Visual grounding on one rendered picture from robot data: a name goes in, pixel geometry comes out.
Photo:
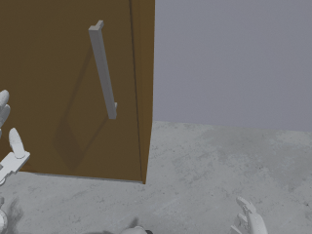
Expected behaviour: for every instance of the left robot hand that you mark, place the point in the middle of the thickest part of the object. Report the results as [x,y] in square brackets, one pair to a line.
[13,162]

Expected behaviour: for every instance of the wardrobe door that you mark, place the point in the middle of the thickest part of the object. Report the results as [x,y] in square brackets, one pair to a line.
[57,106]
[5,149]

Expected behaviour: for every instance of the right robot hand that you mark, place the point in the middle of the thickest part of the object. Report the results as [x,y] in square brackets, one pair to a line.
[252,222]

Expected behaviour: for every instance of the handle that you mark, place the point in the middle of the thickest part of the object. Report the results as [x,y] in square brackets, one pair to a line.
[102,68]

